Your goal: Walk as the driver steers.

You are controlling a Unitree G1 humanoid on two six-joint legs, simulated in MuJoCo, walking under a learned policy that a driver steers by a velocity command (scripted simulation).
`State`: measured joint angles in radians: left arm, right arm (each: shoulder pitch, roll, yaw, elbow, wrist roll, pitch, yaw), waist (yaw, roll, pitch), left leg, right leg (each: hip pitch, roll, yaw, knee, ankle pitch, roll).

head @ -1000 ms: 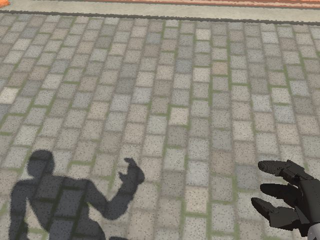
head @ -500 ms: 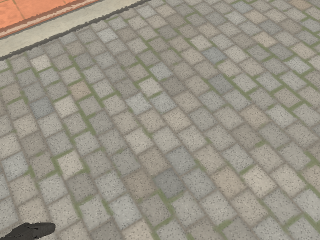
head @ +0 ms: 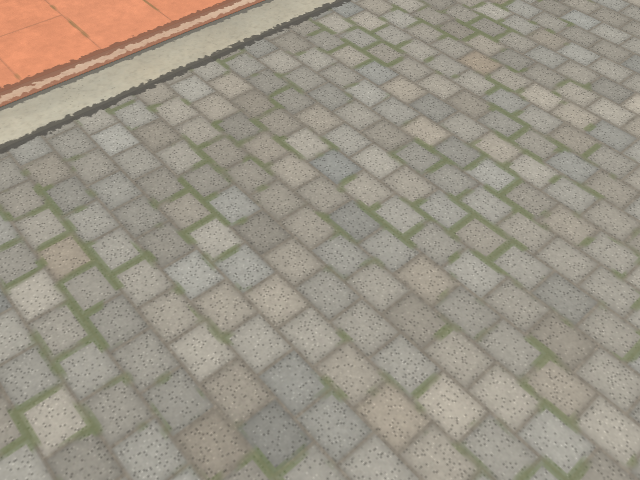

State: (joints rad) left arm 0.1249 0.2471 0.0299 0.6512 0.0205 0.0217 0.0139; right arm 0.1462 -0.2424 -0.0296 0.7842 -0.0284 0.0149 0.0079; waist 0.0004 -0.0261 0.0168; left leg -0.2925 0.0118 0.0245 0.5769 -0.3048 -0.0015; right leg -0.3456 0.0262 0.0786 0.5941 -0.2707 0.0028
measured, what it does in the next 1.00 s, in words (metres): walks ahead, turning left: right foot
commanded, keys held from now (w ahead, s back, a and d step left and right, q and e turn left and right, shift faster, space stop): shift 0.32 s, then w+shift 0.14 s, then w+q+shift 0.54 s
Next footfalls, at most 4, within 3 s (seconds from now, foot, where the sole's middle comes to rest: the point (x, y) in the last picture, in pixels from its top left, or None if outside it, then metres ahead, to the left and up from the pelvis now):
0.64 right None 0.16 -0.18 -0.77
1.10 left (267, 464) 0.52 0.13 -0.77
1.50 right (242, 288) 0.97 0.21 -0.77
2.00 left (43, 304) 0.91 0.69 -0.77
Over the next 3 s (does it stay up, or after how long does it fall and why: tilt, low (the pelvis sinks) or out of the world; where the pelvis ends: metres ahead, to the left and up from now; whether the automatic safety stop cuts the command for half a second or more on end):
stays up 1.24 1.36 0.00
